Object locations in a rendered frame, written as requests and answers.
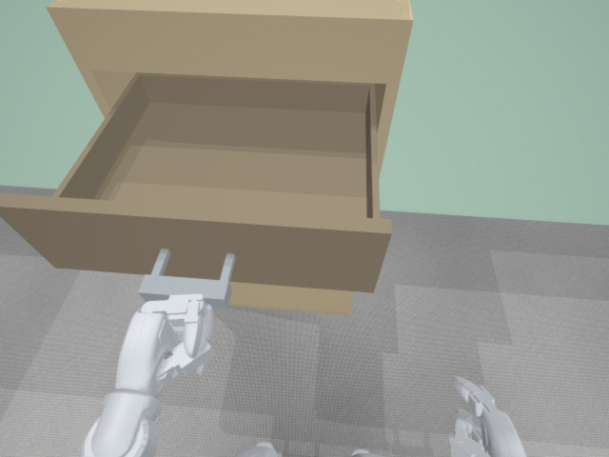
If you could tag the handle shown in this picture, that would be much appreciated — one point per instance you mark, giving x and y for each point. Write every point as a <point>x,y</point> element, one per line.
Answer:
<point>156,287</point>

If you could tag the drawer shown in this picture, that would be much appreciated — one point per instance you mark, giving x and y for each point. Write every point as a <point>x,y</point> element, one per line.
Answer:
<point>282,173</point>

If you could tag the robot left forearm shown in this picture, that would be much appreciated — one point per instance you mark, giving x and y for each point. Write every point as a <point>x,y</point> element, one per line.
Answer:
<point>126,427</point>

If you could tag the left robot hand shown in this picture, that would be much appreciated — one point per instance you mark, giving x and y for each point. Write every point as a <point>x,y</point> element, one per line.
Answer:
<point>157,328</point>

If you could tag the right robot hand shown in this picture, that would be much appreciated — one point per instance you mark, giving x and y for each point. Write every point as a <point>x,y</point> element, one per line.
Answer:
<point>492,436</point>

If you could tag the cabinet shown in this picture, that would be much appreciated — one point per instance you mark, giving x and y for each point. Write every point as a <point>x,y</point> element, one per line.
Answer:
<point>358,41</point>

